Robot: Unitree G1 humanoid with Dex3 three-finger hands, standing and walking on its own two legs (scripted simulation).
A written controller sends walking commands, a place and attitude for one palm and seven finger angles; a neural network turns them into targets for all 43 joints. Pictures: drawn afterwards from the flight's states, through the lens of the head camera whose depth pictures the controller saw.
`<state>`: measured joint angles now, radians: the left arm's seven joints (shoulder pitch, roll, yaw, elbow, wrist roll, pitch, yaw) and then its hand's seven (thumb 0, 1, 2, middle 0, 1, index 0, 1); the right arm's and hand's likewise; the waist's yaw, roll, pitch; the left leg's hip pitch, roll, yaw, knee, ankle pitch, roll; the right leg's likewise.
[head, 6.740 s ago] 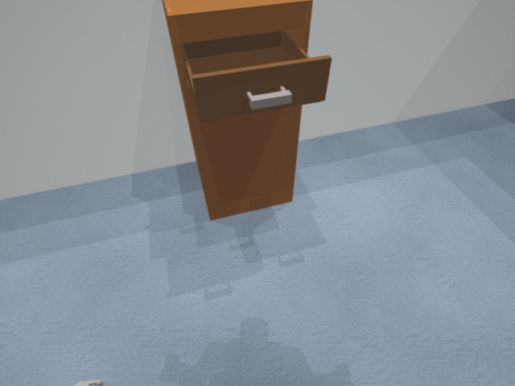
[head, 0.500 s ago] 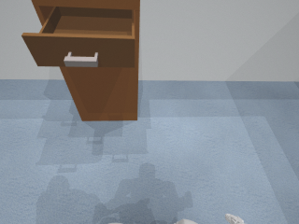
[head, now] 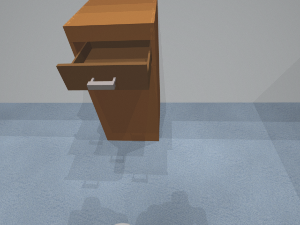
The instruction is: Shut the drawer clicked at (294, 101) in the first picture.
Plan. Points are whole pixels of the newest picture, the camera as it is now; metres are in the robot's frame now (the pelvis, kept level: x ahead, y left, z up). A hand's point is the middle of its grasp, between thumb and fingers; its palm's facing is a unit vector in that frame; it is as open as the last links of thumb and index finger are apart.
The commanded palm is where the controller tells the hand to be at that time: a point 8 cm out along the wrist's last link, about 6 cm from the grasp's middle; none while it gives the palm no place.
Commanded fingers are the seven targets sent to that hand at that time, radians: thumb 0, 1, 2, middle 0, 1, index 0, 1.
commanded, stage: take the last steps up to it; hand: left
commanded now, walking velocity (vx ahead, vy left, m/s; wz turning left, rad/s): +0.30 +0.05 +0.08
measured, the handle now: (102, 82) +0.66 +0.26 +0.01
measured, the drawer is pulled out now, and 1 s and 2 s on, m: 0.22 0.22 0.22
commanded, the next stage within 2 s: come to a stop and stand still in 0.78 s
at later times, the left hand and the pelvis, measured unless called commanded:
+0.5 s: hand out of the picture +0.09 +0.26 -0.18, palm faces +0.10 -0.98 -0.16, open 7.4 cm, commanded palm none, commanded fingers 0.00 0.90 0.90 -0.20 -0.30 -0.20 -0.30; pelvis +0.11 +0.08 +0.00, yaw +0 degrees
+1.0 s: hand (102, 175) +0.33 +0.22 -0.17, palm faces +0.07 -0.97 -0.24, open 7.2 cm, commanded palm none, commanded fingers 0.00 0.90 0.90 -0.20 -0.30 -0.20 -0.30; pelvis +0.26 +0.04 -0.01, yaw +1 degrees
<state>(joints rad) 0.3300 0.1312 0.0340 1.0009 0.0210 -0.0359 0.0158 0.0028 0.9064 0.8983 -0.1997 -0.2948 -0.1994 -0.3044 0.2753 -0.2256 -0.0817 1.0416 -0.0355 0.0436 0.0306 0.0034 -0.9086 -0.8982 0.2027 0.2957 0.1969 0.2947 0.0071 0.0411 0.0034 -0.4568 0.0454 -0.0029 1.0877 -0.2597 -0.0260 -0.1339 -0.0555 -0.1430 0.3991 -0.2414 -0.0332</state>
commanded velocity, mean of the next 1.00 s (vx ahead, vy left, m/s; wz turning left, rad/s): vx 0.17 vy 0.01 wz -0.01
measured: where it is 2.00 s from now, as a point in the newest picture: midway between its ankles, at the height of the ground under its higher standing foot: outside the picture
